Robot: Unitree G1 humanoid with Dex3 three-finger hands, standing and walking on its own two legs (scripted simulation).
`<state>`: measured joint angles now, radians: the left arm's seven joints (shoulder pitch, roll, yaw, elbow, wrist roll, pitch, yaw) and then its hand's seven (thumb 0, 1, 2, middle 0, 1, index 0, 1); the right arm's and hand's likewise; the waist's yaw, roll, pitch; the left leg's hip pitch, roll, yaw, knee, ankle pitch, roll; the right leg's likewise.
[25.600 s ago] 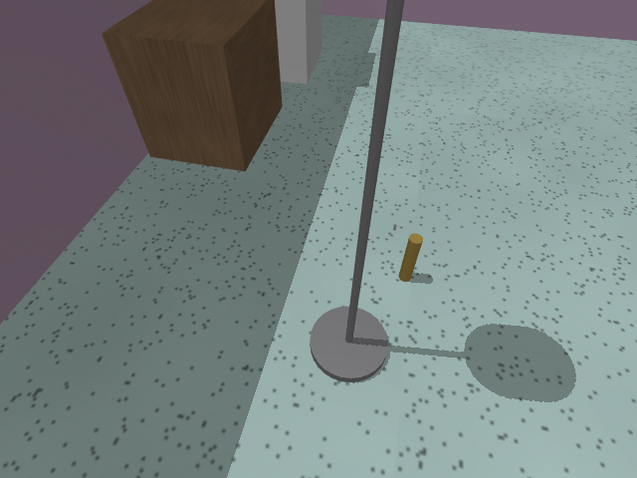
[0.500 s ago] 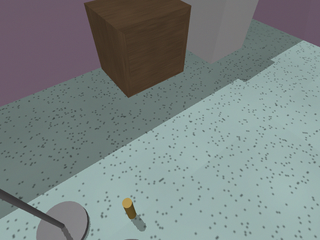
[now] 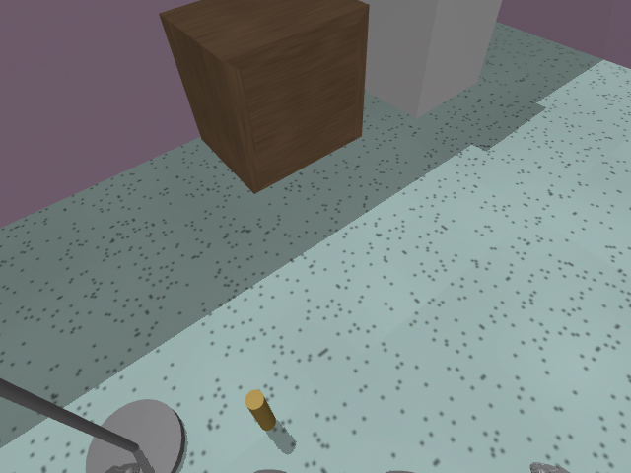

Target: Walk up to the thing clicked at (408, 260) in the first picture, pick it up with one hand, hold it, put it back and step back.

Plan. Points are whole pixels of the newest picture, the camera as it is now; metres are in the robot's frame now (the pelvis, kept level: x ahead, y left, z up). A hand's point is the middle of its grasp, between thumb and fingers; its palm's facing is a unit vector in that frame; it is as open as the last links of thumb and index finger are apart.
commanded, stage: stand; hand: left
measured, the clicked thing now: (261, 411) +0.36 +0.20 -0.64
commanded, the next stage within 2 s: walk up in 0.84 s
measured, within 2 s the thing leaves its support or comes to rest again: neither
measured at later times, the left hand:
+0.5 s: hand out of the picture +0.10 +0.27 -0.13, palm faces -0.03 -0.94 -0.34, open 7.4 cm
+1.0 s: hand out of the picture +0.10 +0.27 -0.14, palm faces -0.01 -0.93 -0.37, open 7.4 cm
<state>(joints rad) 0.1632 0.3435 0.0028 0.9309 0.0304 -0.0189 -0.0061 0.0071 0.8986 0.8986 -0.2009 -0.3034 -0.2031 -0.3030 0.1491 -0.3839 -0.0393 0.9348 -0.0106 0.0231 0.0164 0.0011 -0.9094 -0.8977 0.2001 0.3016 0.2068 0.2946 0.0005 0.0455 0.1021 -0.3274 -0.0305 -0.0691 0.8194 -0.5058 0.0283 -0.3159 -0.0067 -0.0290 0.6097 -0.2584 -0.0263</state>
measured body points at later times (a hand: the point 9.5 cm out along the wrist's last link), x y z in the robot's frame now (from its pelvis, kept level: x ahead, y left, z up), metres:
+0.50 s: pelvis +0.01 +0.02 +0.02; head +0.02 +0.02 +0.47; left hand +0.10 +0.32 -0.11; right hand +0.09 -0.28 -0.11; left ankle -0.01 +0.14 -0.73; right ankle +0.05 -0.11 -0.73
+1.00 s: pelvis -0.01 +0.01 +0.01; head +0.05 +0.00 +0.46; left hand +0.10 +0.32 -0.11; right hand +0.09 -0.31 -0.12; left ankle -0.01 +0.13 -0.72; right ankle +0.05 -0.11 -0.73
